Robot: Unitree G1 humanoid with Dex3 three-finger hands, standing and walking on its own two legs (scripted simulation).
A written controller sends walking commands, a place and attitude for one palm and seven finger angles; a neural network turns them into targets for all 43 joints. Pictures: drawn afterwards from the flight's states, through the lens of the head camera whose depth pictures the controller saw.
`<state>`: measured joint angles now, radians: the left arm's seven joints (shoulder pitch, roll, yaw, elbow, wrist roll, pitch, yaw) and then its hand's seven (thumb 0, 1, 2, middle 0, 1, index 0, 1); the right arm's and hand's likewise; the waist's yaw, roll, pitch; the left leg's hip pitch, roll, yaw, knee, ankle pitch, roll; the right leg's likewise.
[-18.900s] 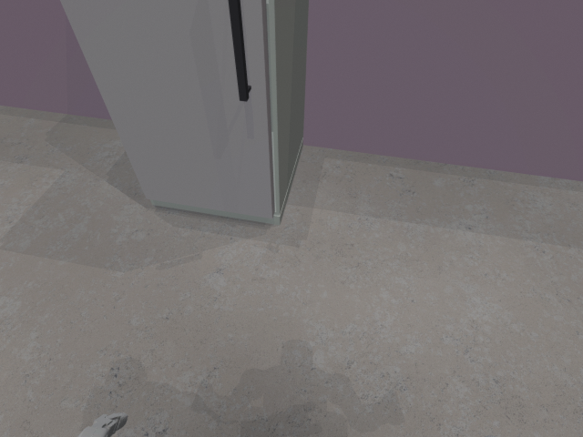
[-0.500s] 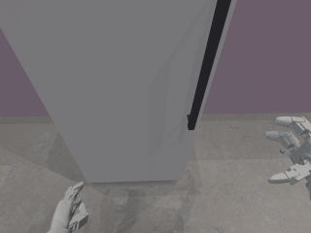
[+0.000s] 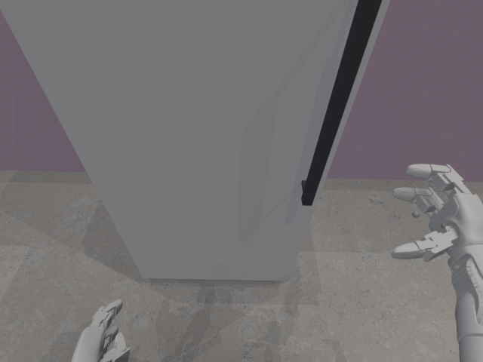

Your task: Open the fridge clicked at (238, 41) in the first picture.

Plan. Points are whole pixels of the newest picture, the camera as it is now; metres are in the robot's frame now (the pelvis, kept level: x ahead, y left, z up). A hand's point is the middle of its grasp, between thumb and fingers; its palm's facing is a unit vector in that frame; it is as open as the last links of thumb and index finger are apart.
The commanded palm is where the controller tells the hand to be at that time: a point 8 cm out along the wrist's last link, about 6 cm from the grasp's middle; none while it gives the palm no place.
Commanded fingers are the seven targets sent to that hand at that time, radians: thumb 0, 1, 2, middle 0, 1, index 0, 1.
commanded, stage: move the hooked fingers beside the handle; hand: right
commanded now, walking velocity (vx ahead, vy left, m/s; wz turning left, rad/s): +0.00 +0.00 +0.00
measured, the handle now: (327, 118) +0.51 -0.13 +0.15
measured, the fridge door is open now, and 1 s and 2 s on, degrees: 0 0 0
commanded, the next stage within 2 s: feel for the door with the fingertips in 1.80 s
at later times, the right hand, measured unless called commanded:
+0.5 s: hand (387, 183) +0.39 -0.22 +0.12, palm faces +0.02 +1.00 -0.01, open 14.0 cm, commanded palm +0.36 -0.27 +0.12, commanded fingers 0.00 0.50 -0.30 0.30 1.20 0.30 1.20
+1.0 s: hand (364, 159) +0.45 -0.19 +0.12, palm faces +0.01 +1.00 +0.00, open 14.0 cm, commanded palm +0.43 -0.25 +0.11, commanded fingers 0.00 0.50 -0.30 0.30 1.20 0.30 1.20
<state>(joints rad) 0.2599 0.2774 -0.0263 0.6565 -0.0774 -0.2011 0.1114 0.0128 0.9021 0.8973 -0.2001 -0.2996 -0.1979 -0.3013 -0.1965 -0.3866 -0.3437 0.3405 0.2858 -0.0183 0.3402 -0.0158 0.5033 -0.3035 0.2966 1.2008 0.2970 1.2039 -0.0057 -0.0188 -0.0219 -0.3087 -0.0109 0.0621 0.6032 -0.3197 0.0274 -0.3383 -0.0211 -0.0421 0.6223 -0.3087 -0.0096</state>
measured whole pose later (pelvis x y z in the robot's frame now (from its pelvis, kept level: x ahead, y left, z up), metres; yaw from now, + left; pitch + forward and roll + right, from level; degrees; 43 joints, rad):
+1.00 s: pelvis +0.00 +0.00 -0.01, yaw +0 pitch +7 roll +1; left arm 0.31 0.27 -0.02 0.71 -0.06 -0.11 0.07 0.01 0.90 0.90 -0.20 -0.30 -0.20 -0.30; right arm -0.73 -0.41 -0.30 0.93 0.17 -0.16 0.23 -0.02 0.50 -0.30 0.30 1.20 0.30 1.20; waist 0.08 0.00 -0.04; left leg -0.47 -0.01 0.06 0.66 -0.32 0.02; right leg -0.50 -0.03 -0.04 0.69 -0.32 -0.02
